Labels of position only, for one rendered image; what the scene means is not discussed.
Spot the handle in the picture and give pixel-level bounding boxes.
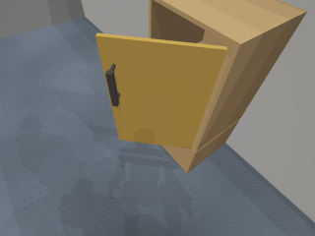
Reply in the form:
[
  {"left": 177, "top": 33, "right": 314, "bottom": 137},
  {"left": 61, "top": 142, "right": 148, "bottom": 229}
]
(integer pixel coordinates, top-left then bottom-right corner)
[{"left": 105, "top": 64, "right": 120, "bottom": 107}]

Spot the cupboard door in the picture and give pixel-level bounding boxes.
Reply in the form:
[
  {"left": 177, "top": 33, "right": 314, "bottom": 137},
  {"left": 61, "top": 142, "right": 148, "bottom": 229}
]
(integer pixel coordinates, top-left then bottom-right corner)
[{"left": 95, "top": 32, "right": 227, "bottom": 149}]

